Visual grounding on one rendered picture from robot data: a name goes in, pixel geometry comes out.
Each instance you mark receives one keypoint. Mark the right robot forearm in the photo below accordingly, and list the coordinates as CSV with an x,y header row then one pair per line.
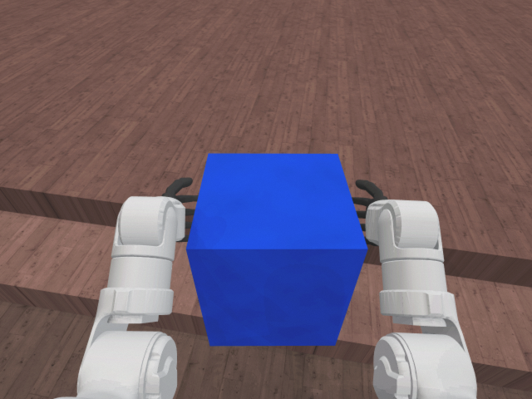
x,y
414,282

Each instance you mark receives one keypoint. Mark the robot right upper arm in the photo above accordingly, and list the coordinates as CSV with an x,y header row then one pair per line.
x,y
422,366

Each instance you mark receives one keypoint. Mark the robot right hand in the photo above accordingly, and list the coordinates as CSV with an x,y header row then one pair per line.
x,y
375,192

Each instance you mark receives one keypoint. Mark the left robot forearm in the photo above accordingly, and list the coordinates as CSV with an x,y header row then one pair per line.
x,y
138,288

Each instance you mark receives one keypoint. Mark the robot left upper arm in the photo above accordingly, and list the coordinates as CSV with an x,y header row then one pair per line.
x,y
129,365

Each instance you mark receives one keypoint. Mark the robot left hand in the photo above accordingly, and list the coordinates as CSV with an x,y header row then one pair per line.
x,y
173,189

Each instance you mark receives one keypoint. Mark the carton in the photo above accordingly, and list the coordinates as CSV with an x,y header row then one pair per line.
x,y
275,249

